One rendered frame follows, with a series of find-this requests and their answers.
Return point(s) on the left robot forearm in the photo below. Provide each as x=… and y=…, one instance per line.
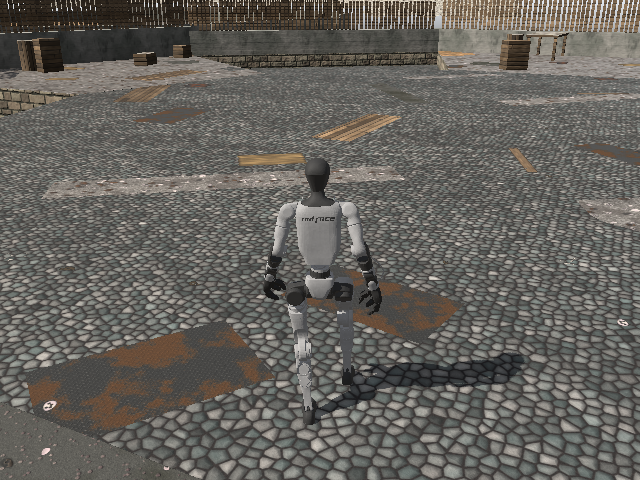
x=272, y=266

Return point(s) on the humanoid robot head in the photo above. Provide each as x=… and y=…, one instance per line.
x=317, y=172

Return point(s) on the left robot upper arm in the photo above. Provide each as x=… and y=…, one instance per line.
x=286, y=213

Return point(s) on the right robot thigh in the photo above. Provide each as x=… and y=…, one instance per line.
x=343, y=290

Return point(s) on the right robot upper arm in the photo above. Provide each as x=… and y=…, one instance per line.
x=350, y=211

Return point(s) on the right robot forearm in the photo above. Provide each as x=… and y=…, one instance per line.
x=367, y=269

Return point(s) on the robot right hand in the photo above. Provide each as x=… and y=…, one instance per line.
x=376, y=299

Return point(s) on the robot left hand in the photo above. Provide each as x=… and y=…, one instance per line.
x=274, y=285

